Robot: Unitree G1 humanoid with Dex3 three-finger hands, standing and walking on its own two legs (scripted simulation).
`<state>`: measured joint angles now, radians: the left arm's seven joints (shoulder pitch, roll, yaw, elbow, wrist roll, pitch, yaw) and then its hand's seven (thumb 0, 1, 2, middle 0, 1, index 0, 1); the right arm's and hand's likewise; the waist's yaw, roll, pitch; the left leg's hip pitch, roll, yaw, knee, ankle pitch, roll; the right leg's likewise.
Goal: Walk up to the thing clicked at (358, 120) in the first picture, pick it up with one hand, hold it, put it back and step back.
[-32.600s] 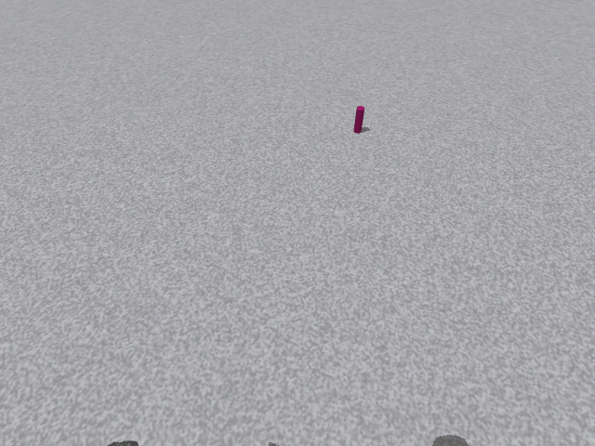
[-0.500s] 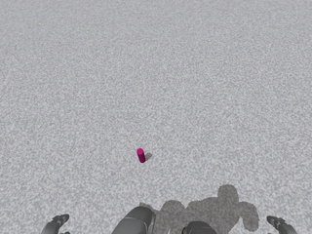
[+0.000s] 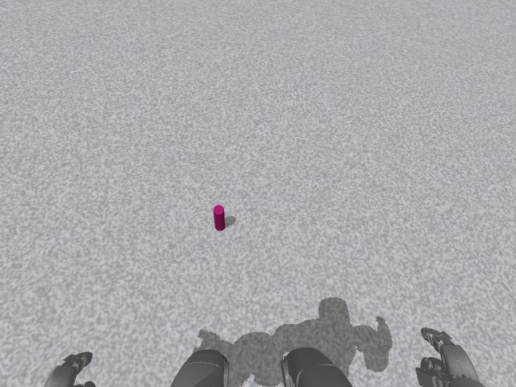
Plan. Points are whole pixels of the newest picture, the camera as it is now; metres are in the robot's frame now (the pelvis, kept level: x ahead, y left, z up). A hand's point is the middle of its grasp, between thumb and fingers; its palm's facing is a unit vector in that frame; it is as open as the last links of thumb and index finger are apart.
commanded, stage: step back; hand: left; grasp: from the side
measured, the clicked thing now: (219, 218) +0.70 +0.15 -0.69
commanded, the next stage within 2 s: none
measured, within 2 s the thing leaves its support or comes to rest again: neither
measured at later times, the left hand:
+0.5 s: hand out of the picture -0.04 +0.24 -0.15, palm faces +0.05 -0.91 -0.41, open 7.4 cm
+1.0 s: hand out of the picture -0.28 +0.18 -0.15, palm faces +0.00 -0.92 -0.39, open 7.4 cm
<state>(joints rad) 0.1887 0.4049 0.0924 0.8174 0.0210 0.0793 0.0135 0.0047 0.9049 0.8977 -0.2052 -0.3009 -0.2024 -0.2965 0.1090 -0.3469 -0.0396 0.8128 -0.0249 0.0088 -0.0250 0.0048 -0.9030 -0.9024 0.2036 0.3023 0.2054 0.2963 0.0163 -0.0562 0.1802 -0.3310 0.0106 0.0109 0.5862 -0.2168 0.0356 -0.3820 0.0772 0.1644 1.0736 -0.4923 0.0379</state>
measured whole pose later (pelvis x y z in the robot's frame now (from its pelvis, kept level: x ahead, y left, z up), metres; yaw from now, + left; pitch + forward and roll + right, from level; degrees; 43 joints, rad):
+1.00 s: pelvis -0.32 -0.09 -0.01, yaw -1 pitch -3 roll +1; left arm 0.27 0.36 0.08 0.90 0.06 0.05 -0.03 0.01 0.90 0.90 -0.21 -0.30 -0.20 -0.30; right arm 0.14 -0.42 -0.07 0.85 -0.03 0.04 -0.03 0.00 -0.91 -0.90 0.20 0.30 0.20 0.30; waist 0.05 0.01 0.09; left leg -0.51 -0.01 -0.09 0.91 -0.47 0.00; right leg -0.27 0.00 0.05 0.73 -0.42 -0.02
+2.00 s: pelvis -0.30 -0.09 +0.00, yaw +5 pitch -2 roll -1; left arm 0.12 0.38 0.04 1.03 0.01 -0.01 0.00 0.01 0.90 0.90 -0.21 -0.30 -0.20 -0.30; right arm 0.11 -0.33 -0.02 1.06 -0.02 0.00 0.00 0.01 -0.91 -0.90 0.20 0.30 0.20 0.30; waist 0.02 -0.01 0.08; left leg -0.29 0.02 0.00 0.61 -0.29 -0.01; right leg -0.24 -0.05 -0.05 0.58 -0.31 0.03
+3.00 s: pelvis -0.30 -0.10 +0.02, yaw +5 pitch -2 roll +0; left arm 0.11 0.35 -0.01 1.13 0.01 -0.01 -0.01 0.00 0.90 0.90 -0.21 -0.30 -0.20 -0.30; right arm 0.12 -0.35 -0.01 1.16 -0.01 -0.01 0.01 0.01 -0.91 -0.90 0.20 0.30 0.20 0.30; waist -0.01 0.00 0.05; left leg -0.14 0.03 0.02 0.33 -0.14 -0.03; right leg -0.12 -0.03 -0.04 0.34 -0.18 0.02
